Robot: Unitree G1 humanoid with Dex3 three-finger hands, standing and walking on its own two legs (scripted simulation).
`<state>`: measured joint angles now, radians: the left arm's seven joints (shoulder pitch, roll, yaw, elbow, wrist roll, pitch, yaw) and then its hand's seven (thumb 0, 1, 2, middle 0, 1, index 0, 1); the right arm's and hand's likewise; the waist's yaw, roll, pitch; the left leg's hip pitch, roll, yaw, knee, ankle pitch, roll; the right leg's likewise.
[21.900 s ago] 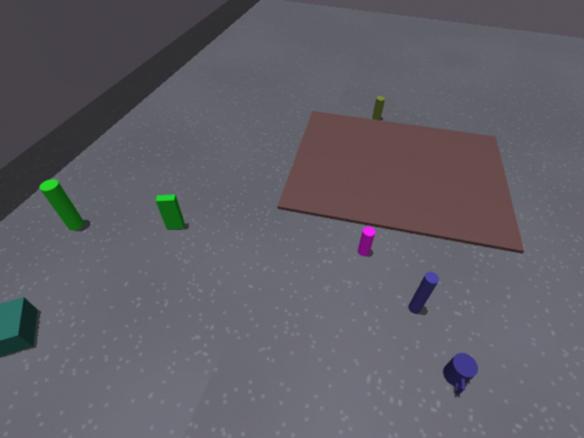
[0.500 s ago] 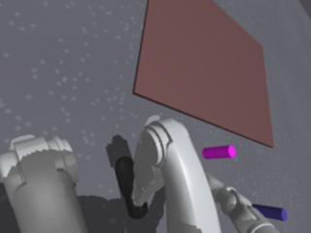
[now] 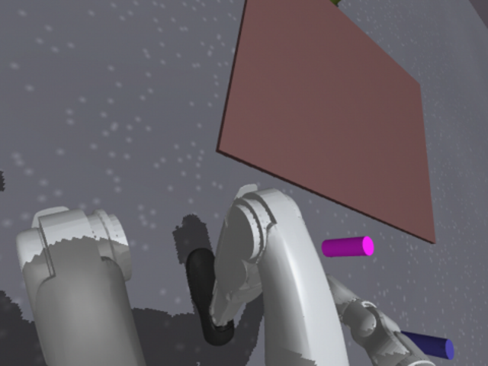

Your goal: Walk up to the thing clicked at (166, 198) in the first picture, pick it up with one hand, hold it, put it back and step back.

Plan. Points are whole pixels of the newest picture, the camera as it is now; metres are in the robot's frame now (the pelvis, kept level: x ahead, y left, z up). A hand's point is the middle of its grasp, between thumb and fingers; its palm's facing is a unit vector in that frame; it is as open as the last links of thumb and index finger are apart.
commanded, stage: withdraw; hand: left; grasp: from the side
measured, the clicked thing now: out of the picture +0.41 +0.31 -0.20
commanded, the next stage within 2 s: rise in 0.08 s
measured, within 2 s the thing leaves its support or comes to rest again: neither
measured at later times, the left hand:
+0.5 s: hand out of the picture +0.31 +0.45 -0.01, palm faces +0.49 -0.77 -0.41, open 17.0 cm
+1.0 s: hand out of the picture +0.23 +0.32 +0.19, palm faces +0.39 -0.79 -0.47, open 17.0 cm
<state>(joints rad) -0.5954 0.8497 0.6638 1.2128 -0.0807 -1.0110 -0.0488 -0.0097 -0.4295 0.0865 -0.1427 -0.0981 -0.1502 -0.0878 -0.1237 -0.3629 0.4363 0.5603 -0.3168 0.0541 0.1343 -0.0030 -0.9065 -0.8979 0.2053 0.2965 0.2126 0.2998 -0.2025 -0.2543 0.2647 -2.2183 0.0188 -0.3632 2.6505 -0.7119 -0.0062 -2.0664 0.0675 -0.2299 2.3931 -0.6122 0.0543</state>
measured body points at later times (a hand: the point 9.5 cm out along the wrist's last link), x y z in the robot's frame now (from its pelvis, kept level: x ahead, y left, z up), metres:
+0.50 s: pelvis +0.01 -0.01 +0.07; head +0.19 +0.12 +0.46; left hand +0.28 +0.49 +0.02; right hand +0.22 -0.23 -0.03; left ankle +0.08 +0.12 -0.25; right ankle +0.14 -0.13 -0.25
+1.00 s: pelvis +0.05 -0.02 +0.28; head +0.19 +0.04 +0.71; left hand +0.21 +0.36 +0.22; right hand +0.30 -0.22 +0.18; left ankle +0.08 +0.12 -0.25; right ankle +0.14 -0.13 -0.25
